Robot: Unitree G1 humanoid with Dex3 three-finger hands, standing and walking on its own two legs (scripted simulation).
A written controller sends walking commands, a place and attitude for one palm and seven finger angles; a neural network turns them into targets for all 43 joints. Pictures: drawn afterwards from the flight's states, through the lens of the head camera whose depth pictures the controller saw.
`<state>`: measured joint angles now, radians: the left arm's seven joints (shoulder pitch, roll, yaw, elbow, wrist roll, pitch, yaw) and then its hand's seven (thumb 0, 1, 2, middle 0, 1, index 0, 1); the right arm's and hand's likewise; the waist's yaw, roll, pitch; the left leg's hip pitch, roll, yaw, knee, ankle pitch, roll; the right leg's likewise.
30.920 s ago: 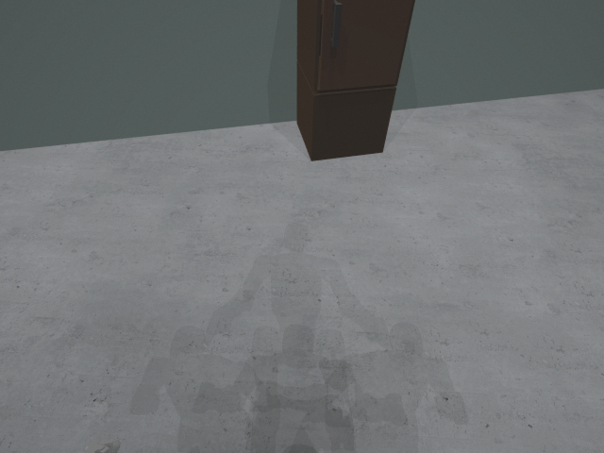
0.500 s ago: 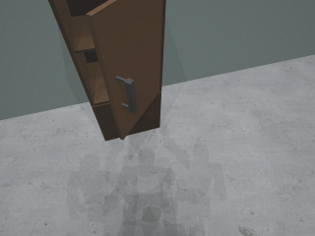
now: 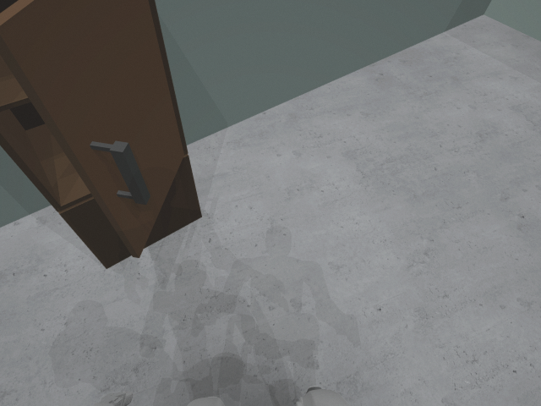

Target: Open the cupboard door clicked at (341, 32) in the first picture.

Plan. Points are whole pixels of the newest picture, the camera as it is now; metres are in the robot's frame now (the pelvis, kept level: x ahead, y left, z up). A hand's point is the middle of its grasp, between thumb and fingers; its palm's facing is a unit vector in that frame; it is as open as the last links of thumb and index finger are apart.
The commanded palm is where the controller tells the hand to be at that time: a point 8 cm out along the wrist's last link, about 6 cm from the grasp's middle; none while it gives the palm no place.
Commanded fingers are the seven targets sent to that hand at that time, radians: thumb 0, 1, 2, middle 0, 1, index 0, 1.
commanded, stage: walk to a spot facing it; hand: left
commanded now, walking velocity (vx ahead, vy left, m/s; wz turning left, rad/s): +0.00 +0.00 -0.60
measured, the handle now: (121, 173) +0.51 +0.31 -0.04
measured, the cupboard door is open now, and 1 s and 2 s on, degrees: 44 44 44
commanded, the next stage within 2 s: none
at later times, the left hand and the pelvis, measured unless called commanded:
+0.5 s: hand (177, 389) +0.16 +0.16 -0.16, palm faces -0.30 -0.93 -0.20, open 7.4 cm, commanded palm none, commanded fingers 0.00 0.90 0.90 -0.20 -0.30 -0.20 -0.30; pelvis +0.03 -0.01 +0.00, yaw -18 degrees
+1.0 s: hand (302, 279) +0.36 -0.05 -0.15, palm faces -0.59 -0.78 -0.21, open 7.4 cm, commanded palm none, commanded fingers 0.00 0.90 0.90 -0.20 -0.30 -0.20 -0.30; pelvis +0.13 -0.12 +0.00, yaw -34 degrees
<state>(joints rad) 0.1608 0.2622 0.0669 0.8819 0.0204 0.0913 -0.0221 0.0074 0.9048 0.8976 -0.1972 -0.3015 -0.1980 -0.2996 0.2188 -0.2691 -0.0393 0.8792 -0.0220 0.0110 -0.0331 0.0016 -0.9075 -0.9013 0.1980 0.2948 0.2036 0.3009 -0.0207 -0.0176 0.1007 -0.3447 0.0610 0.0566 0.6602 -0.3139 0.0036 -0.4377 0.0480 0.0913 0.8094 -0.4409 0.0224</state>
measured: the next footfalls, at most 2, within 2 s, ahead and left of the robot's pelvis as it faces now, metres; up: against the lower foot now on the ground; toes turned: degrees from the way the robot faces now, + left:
right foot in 0.24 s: +0.02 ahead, -0.16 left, +0.00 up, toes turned -11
left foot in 0.48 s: +0.11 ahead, +0.08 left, +0.00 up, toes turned -13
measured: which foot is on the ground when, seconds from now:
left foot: down 0.00-0.22, up 0.24-0.46, down 0.48-0.88, up 0.90-1.00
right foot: up 0.00-0.22, down 0.24-0.48, up 0.50-0.88, down 0.90-1.00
